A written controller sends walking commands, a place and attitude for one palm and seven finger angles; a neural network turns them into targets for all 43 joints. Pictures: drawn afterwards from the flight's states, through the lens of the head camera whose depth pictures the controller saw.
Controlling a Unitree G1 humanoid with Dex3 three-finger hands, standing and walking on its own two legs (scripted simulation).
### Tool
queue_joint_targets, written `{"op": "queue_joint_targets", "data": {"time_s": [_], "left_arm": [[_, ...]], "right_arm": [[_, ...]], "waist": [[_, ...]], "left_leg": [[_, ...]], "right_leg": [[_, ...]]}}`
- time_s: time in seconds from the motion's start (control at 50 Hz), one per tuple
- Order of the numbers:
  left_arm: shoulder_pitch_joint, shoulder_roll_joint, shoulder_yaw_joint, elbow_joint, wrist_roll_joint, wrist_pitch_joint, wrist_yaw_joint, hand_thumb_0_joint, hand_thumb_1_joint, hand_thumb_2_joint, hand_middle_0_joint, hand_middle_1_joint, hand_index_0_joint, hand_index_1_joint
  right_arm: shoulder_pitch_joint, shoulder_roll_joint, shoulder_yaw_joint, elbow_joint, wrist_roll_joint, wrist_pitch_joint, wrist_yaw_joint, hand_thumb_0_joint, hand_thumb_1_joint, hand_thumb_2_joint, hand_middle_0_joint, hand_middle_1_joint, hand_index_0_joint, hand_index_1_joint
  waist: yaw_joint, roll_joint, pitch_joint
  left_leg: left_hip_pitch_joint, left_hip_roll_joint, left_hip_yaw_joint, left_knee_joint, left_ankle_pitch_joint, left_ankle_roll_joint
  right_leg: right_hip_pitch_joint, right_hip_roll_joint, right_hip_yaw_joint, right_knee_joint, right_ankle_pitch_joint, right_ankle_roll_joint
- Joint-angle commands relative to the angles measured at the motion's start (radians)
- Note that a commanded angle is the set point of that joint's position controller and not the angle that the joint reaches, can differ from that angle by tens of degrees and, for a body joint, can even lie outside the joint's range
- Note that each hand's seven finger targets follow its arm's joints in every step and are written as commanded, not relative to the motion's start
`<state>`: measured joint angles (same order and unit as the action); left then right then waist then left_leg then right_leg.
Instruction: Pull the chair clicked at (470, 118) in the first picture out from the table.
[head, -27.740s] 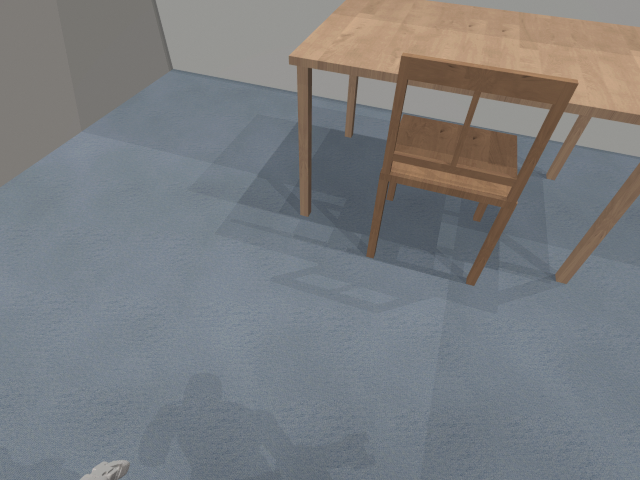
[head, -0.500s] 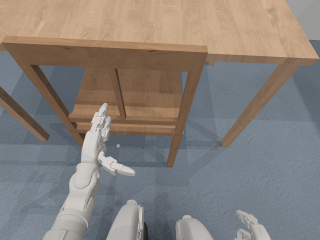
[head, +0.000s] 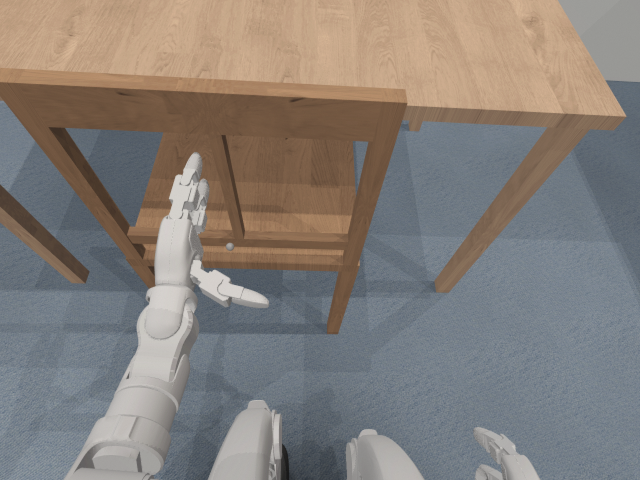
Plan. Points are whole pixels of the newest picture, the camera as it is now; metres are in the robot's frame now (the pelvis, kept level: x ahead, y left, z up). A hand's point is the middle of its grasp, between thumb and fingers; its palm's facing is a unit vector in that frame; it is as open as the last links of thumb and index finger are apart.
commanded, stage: push the fingers through the gap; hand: left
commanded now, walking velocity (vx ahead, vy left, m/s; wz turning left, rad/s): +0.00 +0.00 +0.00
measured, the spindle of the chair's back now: (229, 190) +0.51 +0.14 -0.01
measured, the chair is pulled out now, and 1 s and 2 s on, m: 0.00 0.00 0.00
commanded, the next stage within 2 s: hook a spindle and tug to test in 1.24 s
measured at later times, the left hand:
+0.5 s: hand (232, 219) +0.44 +0.13 +0.01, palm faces +0.03 -1.00 -0.01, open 16.9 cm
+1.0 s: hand (235, 191) +0.49 +0.12 +0.02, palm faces +0.03 -1.00 -0.03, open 16.9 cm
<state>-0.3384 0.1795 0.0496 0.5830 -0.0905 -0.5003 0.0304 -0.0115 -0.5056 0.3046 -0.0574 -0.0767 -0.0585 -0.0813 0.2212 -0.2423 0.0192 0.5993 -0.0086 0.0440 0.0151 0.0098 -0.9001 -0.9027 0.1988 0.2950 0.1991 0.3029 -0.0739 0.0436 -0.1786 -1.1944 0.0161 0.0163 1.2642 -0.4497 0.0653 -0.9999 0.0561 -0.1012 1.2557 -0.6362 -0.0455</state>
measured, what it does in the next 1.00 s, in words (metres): stands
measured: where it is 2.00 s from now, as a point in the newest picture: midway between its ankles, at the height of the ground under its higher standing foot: outside the picture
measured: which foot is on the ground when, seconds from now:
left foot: down 0.00-1.00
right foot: down 0.00-1.00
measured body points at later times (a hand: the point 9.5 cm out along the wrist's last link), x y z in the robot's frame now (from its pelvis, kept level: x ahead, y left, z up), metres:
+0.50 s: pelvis +0.01 +0.00 +0.00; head +0.13 +0.01 +0.43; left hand +0.44 +0.18 +0.02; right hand +0.08 -0.26 -0.12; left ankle +0.08 +0.08 -0.62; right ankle -0.02 -0.10 -0.62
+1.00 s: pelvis +0.00 +0.00 -0.01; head +0.14 +0.02 +0.42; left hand +0.48 +0.18 +0.03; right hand +0.04 -0.26 -0.13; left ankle +0.08 +0.08 -0.62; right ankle -0.02 -0.10 -0.62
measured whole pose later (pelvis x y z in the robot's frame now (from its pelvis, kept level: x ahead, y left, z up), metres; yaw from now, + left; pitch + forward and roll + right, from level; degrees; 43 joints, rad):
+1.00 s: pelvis +0.00 +0.00 -0.01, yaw -2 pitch +26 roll -5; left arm -0.73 0.27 0.25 0.99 -0.05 -0.51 0.02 -0.01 -0.50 0.31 -0.06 -0.08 -0.06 -0.08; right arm 0.31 -0.24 0.01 0.64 -0.04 0.11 0.05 0.01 -0.90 -0.90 0.20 0.29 0.20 0.30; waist -0.15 0.06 -0.17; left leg -1.30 0.03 0.03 1.30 -0.46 0.07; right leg -1.11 0.07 -0.09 1.29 -0.64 -0.04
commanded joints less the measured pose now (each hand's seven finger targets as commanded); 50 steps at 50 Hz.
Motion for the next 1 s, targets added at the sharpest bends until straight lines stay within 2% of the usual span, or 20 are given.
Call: {"op": "queue_joint_targets", "data": {"time_s": [0.0,0.06,0.08,0.12,0.16,0.22,0.26,0.3,0.38,0.46,0.48,0.54,0.58,0.62,0.68,0.78,0.84,0.88,0.92,0.98], "left_arm": [[-0.271,0.113,0.066,-0.036,0.006,-0.005,-0.011,0.000,-0.500,0.300,-0.060,-0.080,-0.060,-0.080],[-0.332,0.121,0.082,-0.091,-0.026,0.015,-0.026,0.000,-0.500,0.300,-0.060,-0.080,-0.060,-0.080],[-0.361,0.120,0.084,-0.127,-0.038,0.009,-0.027,0.000,-0.500,0.300,-0.060,-0.080,-0.060,-0.080],[-0.443,0.140,0.089,-0.227,-0.047,-0.030,-0.024,0.000,-0.500,0.300,-0.060,-0.080,-0.060,-0.080],[-0.470,0.149,0.089,-0.240,-0.039,-0.060,-0.014,0.000,-0.500,0.300,-0.060,-0.080,-0.060,-0.080],[-0.439,0.143,0.092,-0.119,-0.015,-0.071,-0.005,0.000,-0.500,0.300,-0.060,-0.080,-0.060,-0.080],[-0.426,0.139,0.098,0.006,-0.001,-0.050,-0.011,0.000,-0.500,0.300,-0.060,-0.080,-0.060,-0.080],[-0.439,0.141,0.105,0.081,0.002,-0.026,-0.023,0.000,-0.500,0.300,-0.060,-0.080,-0.060,-0.080],[-0.495,0.181,0.159,0.068,-0.019,-0.017,-0.035,0.000,-0.500,0.300,-0.060,-0.080,-0.060,-0.080],[-0.588,0.224,0.184,-0.090,-0.024,-0.083,-0.024,0.000,-0.500,0.300,-0.060,-0.080,-0.060,-0.080],[-0.568,0.182,0.148,-0.082,-0.021,-0.088,-0.024,0.000,-0.500,0.300,-0.060,-0.080,-0.060,-0.080],[-0.599,0.179,0.131,-0.001,0.003,-0.087,-0.022,0.000,-0.500,0.300,-0.060,-0.080,-0.060,-0.080],[-0.624,0.171,0.133,0.104,0.017,-0.066,-0.022,0.000,-0.500,0.300,-0.060,-0.080,-0.060,-0.080],[-0.615,0.168,0.141,0.176,0.018,-0.046,-0.026,0.000,-0.500,0.300,-0.060,-0.080,-0.060,-0.080],[-0.675,0.189,0.167,0.184,0.009,-0.045,-0.032,0.000,-0.500,0.300,-0.060,-0.080,-0.060,-0.080],[-0.778,0.241,0.202,0.136,0.015,-0.093,-0.019,0.000,-0.500,0.300,-0.060,-0.080,-0.060,-0.080],[-0.795,0.246,0.201,0.196,0.038,-0.101,-0.009,0.000,-0.500,0.300,-0.060,-0.080,-0.060,-0.080],[-0.766,0.236,0.202,0.215,0.046,-0.094,-0.006,0.000,-0.500,0.300,-0.060,-0.080,-0.060,-0.080],[-0.726,0.249,0.222,0.215,0.036,-0.080,-0.010,0.000,-0.500,0.300,-0.060,-0.080,-0.060,-0.080],[-0.713,0.216,0.195,0.220,0.028,-0.061,-0.022,0.000,-0.500,0.300,-0.060,-0.080,-0.060,-0.080]], "right_arm": [[0.055,-0.156,-0.060,-0.107,-0.002,-0.012,0.003,0.000,-0.900,-0.900,0.200,0.300,0.200,0.300],[0.068,-0.161,-0.066,-0.118,0.003,-0.004,0.003,0.000,-0.900,-0.900,0.200,0.300,0.200,0.300],[0.073,-0.158,-0.067,-0.116,0.003,-0.005,0.000,0.000,-0.900,-0.900,0.200,0.300,0.200,0.300],[0.080,-0.155,-0.071,-0.108,0.002,-0.014,-0.004,0.000,-0.900,-0.900,0.200,0.300,0.200,0.300],[0.091,-0.154,-0.073,-0.090,-0.002,-0.024,-0.003,0.000,-0.900,-0.900,0.200,0.300,0.200,0.300],[0.111,-0.155,-0.075,-0.055,-0.008,-0.024,0.001,0.000,-0.900,-0.900,0.200,0.300,0.200,0.300],[0.120,-0.156,-0.073,-0.041,-0.009,-0.017,0.004,0.000,-0.900,-0.900,0.200,0.300,0.200,0.300],[0.125,-0.160,-0.072,-0.043,-0.007,-0.007,0.007,0.000,-0.900,-0.900,0.200,0.300,0.200,0.300],[0.133,-0.163,-0.072,-0.064,-0.006,0.003,0.009,0.000,-0.900,-0.900,0.200,0.300,0.200,0.300],[0.141,-0.157,-0.077,-0.069,-0.013,-0.006,0.011,0.000,-0.900,-0.900,0.200,0.300,0.200,0.300],[0.141,-0.151,-0.077,-0.068,-0.013,-0.007,0.016,0.000,-0.900,-0.900,0.200,0.300,0.200,0.300],[0.161,-0.158,-0.078,-0.039,-0.015,-0.004,0.019,0.000,-0.900,-0.900,0.200,0.300,0.200,0.300],[0.170,-0.162,-0.080,-0.020,-0.018,0.004,0.018,0.000,-0.900,-0.900,0.200,0.300,0.200,0.300],[0.174,-0.166,-0.079,-0.022,-0.017,0.011,0.016,0.000,-0.900,-0.900,0.200,0.300,0.200,0.300],[0.177,-0.170,-0.077,-0.028,-0.020,0.015,0.017,0.000,-0.900,-0.900,0.200,0.300,0.200,0.300],[0.185,-0.168,-0.077,-0.027,-0.030,0.018,0.022,0.000,-0.900,-0.900,0.200,0.300,0.200,0.300],[0.201,-0.168,-0.074,-0.017,-0.034,0.024,0.025,0.000,-0.900,-0.900,0.200,0.300,0.200,0.300],[0.206,-0.169,-0.076,-0.021,-0.037,0.032,0.031,0.000,-0.900,-0.900,0.200,0.300,0.200,0.300],[0.208,-0.173,-0.077,-0.031,-0.035,0.041,0.033,0.000,-0.900,-0.900,0.200,0.300,0.200,0.300],[0.208,-0.172,-0.077,-0.037,-0.029,0.055,0.035,0.000,-0.900,-0.900,0.200,0.300,0.200,0.300]], "waist": [[-0.019,0.013,-0.327],[-0.017,0.047,-0.412],[-0.025,0.027,-0.442],[-0.028,0.056,-0.495],[-0.037,0.060,-0.504],[-0.055,0.020,-0.430],[-0.068,-0.023,-0.364],[-0.070,-0.026,-0.325],[-0.044,0.019,-0.404],[-0.036,0.079,-0.537],[-0.044,0.090,-0.534],[-0.076,0.063,-0.473],[-0.098,0.014,-0.404],[-0.097,-0.005,-0.376],[-0.084,0.049,-0.413],[-0.085,0.098,-0.489],[-0.100,0.083,-0.468],[-0.088,0.088,-0.483],[-0.078,0.068,-0.504],[-0.088,0.062,-0.482]], "left_leg": [[0.425,0.001,-0.095,-0.131,0.133,-0.037],[0.495,0.007,-0.098,-0.136,0.206,-0.039],[0.513,0.010,-0.099,-0.131,0.235,-0.036],[0.560,0.014,-0.104,-0.124,0.293,-0.038],[0.579,0.018,-0.114,-0.116,0.324,-0.040],[0.514,0.017,-0.107,-0.104,0.296,-0.038],[0.442,0.012,-0.096,-0.096,0.247,-0.032],[0.398,0.007,-0.089,-0.099,0.198,-0.031],[0.435,0.004,-0.086,-0.102,0.238,-0.032],[0.545,0.013,-0.096,-0.094,0.359,-0.037],[0.569,0.014,-0.100,-0.099,0.371,-0.039],[0.538,0.018,-0.110,-0.088,0.338,-0.036],[0.470,0.016,-0.107,-0.082,0.262,-0.032],[0.427,0.010,-0.100,-0.084,0.223,-0.029],[0.470,0.011,-0.109,-0.087,0.240,-0.034],[0.533,0.018,-0.121,-0.077,0.304,-0.037],[0.505,0.018,-0.126,-0.071,0.283,-0.034],[0.510,0.018,-0.126,-0.076,0.281,-0.036],[0.501,0.016,-0.117,-0.078,0.296,-0.035],[0.509,0.019,-0.121,-0.088,0.301,-0.036]], "right_leg": [[-0.044,-0.012,0.081,-0.213,0.221,0.014],[-0.020,-0.009,0.079,-0.213,0.283,0.013],[-0.005,-0.007,0.080,-0.213,0.312,0.017],[0.006,-0.006,0.083,-0.203,0.359,0.016],[-0.010,-0.003,0.078,-0.190,0.373,0.015],[-0.034,-0.002,0.077,-0.188,0.361,0.020],[-0.044,-0.005,0.080,-0.195,0.340,0.025],[-0.049,-0.006,0.085,-0.207,0.304,0.025],[-0.020,-0.006,0.089,-0.200,0.333,0.019],[0.003,-0.001,0.090,-0.173,0.426,0.016],[-0.012,0.001,0.084,-0.175,0.427,0.015],[-0.063,0.003,0.078,-0.173,0.390,0.017],[-0.089,0.002,0.077,-0.186,0.335,0.024],[-0.086,0.000,0.080,-0.195,0.307,0.024],[-0.109,0.000,0.074,-0.187,0.297,0.016],[-0.122,0.005,0.073,-0.167,0.327,0.011],[-0.140,0.008,0.070,-0.160,0.308,0.013],[-0.135,0.008,0.066,-0.160,0.301,0.012],[-0.096,0.008,0.069,-0.164,0.331,0.013],[-0.111,0.009,0.063,-0.169,0.335,0.014]]}}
